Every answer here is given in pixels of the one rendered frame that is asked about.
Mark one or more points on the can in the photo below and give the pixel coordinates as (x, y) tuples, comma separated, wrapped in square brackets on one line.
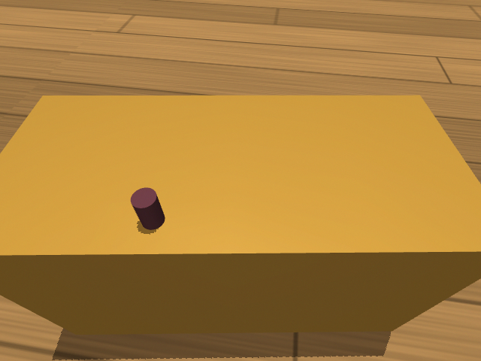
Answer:
[(148, 209)]

